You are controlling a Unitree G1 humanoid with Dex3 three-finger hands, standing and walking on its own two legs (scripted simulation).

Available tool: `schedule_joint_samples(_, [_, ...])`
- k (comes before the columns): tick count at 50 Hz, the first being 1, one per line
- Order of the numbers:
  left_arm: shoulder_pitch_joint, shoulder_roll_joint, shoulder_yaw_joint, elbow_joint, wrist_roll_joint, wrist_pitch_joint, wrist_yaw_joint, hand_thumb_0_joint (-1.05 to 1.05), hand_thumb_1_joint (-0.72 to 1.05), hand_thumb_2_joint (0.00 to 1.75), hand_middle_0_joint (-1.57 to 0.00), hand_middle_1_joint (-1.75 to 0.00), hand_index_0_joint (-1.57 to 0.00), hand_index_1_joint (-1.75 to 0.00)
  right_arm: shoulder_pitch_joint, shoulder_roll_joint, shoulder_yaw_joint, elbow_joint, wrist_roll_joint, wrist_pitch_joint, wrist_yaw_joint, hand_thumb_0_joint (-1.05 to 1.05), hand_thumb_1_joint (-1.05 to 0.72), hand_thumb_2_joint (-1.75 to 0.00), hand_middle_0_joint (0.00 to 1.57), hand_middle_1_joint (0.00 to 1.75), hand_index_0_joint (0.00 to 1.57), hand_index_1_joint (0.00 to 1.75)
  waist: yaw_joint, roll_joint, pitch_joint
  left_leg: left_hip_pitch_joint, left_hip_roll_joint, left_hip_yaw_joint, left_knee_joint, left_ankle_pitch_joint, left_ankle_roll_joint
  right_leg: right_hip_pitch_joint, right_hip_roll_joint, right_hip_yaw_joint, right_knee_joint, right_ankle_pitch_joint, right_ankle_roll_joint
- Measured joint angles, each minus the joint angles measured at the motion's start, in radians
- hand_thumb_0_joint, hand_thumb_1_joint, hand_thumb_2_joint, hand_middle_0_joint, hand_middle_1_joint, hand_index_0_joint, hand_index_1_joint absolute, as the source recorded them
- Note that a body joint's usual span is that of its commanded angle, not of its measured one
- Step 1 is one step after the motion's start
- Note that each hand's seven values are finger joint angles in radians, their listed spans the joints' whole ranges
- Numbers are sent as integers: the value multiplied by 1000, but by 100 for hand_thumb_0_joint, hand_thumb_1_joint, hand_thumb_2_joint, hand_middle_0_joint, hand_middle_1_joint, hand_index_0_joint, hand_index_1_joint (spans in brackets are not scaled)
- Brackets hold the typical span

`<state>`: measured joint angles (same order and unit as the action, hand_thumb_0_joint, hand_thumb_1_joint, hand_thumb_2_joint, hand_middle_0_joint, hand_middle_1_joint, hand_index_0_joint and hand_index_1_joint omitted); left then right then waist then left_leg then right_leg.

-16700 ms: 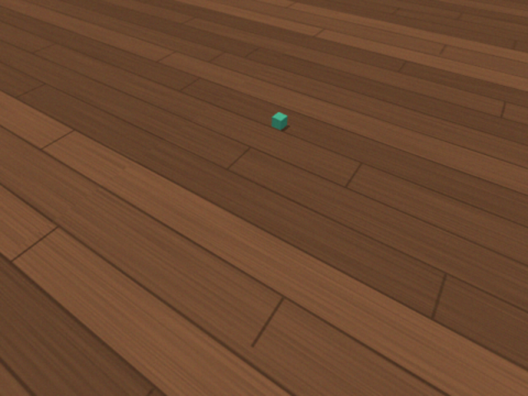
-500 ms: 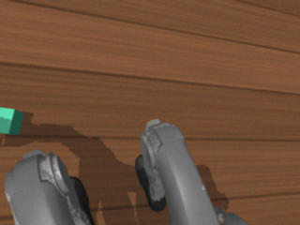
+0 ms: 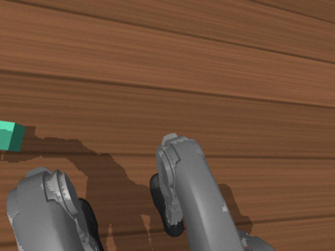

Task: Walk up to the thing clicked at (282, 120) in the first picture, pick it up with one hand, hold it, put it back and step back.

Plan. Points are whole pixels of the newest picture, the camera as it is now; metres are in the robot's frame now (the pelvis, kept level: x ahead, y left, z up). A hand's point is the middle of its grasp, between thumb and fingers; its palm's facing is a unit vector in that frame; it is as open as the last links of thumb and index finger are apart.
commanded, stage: rise first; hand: left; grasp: from above
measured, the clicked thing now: (2, 136) +0.43 +0.32 -0.29
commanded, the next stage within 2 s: none
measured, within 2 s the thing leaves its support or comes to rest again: neither
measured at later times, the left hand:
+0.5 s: hand out of the picture +0.40 +0.35 -0.18, palm faces -0.02 -0.44 -0.90, open 14.2 cm
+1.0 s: hand out of the picture +0.40 +0.35 -0.18, palm faces -0.02 -0.44 -0.90, open 14.1 cm
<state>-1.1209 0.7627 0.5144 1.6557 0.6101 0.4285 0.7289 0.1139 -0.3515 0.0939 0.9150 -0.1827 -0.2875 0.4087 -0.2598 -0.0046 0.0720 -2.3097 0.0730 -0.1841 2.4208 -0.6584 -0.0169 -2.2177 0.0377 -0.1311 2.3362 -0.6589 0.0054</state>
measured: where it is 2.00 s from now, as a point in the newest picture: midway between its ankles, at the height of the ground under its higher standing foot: (132, 229)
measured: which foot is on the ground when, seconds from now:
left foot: down 0.00-1.00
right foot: down 0.00-1.00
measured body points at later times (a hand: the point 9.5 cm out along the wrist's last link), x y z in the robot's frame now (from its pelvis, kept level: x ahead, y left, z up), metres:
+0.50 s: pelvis +0.00 +0.00 +0.00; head +0.26 +0.06 +0.36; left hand +0.41 +0.37 -0.13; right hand +0.01 -0.26 -0.10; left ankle +0.08 +0.14 -0.29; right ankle +0.11 -0.11 -0.29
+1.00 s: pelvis +0.00 +0.00 +0.00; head +0.26 +0.06 +0.36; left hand +0.40 +0.37 -0.13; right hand +0.01 -0.26 -0.10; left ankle +0.08 +0.14 -0.29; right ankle +0.11 -0.11 -0.29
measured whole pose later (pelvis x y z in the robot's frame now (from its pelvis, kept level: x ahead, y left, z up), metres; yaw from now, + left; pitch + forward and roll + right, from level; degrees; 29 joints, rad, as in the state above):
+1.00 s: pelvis +0.00 +0.00 +0.00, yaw +0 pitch +30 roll -9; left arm -1.13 0.80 0.50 1.68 0.61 0.42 0.71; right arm 0.14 -0.34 0.12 0.93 -0.18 -0.33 0.41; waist -0.27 -0.02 0.09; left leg -2.31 0.07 -0.19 2.43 -0.66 -0.02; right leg -2.22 0.04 -0.14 2.34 -0.66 0.01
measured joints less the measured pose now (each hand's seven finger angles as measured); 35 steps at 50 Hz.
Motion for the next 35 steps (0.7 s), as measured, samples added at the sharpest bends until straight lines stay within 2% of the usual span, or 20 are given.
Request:
schedule_joint_samples(7, [-7,27,-6,36,8,0,-16,0,-54,102,-11,-99,-8,-102,10,-10,10,-4,6,3,-2,0,-92,-90,19,30,19,30,3,1,0,-8,5,1,4,6,5,-9,5,2,0,11,5])
schedule_joint_samples(16, [-8,43,-48,45,19,-16,-30,0,-53,102,-11,-100,-8,-102,20,5,15,18,3,-20,-2,1,-91,-90,19,30,19,30,-6,-20,17,-8,-1,-3,16,12,2,-6,2,-1,12,14,3])
schedule_joint_samples(23, [10,17,-21,14,7,-15,-4,0,-55,103,-11,-99,-8,-102,30,6,16,14,2,-25,3,1,-91,-90,19,30,19,30,-6,-14,4,-3,-3,-7,8,-2,-3,0,0,-6,4,-1,-1])
schedule_joint_samples(29, [-14,36,7,21,4,-9,2,0,-55,103,-11,-99,-8,-102,11,-2,16,8,-2,-26,6,0,-92,-90,20,30,19,30,-13,-9,13,2,-1,-9,5,-5,-1,5,2,-7,-1,-1,1])
schedule_joint_samples(35, [-27,55,-10,41,17,-5,-13,0,-54,102,-11,-99,-8,-102,11,-14,19,1,3,-21,6,0,-92,-90,19,30,19,30,-11,-2,12,-4,2,-6,10,-2,2,-3,6,-4,2,4,4])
